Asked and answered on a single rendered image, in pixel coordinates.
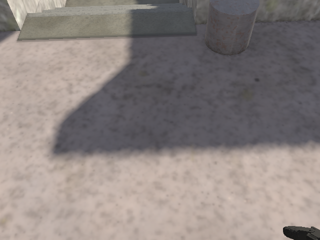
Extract stairs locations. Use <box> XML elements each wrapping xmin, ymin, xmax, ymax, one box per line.
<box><xmin>43</xmin><ymin>3</ymin><xmax>187</xmax><ymax>13</ymax></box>

